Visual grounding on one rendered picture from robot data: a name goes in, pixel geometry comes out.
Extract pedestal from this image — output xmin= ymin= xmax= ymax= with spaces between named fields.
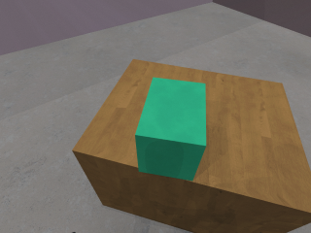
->
xmin=72 ymin=59 xmax=311 ymax=233

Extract carton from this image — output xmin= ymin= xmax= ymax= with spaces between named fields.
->
xmin=135 ymin=77 xmax=207 ymax=181

